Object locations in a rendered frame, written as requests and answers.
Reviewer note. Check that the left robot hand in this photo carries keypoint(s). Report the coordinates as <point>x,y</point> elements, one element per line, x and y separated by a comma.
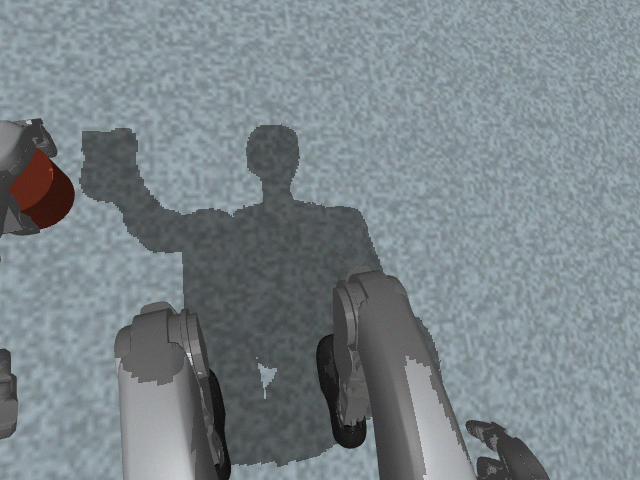
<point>18,142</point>

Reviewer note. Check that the right robot foot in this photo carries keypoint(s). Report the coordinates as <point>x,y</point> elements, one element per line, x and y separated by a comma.
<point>345,435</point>

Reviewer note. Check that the left robot foot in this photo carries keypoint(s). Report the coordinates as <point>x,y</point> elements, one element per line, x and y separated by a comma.
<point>223,468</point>

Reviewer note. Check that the right robot hand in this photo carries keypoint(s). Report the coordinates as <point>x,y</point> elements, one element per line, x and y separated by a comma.
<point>517,462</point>

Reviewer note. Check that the left robot arm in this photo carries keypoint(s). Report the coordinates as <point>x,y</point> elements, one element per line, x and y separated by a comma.
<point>8,381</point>

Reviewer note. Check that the tin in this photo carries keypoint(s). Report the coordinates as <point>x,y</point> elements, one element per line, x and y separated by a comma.
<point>43,191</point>

